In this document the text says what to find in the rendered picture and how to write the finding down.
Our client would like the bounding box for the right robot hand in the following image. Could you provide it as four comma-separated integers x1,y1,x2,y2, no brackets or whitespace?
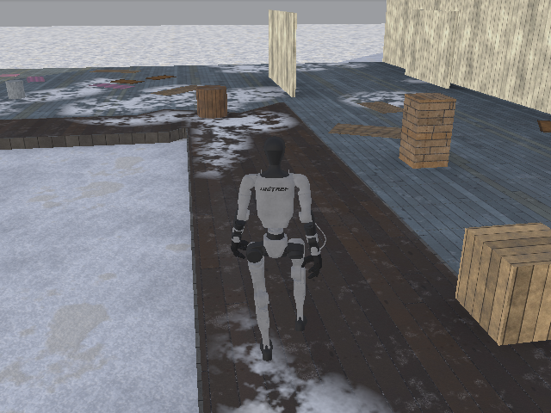
301,254,322,279

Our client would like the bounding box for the robot left forearm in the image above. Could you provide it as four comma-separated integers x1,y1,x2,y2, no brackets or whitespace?
232,208,246,243

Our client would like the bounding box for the right robot upper arm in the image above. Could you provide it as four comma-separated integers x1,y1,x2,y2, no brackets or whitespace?
293,173,313,223

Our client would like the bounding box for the right robot foot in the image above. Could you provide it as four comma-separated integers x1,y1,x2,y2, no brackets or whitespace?
295,315,307,331

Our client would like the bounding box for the robot head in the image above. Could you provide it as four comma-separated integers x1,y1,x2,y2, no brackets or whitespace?
260,136,289,178

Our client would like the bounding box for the left robot hand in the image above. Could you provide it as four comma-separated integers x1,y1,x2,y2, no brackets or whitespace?
231,239,249,259

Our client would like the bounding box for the robot right forearm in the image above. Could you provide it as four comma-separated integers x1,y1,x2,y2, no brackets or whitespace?
304,210,321,256

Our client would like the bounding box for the left robot upper arm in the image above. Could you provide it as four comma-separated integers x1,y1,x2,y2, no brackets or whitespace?
237,174,257,221

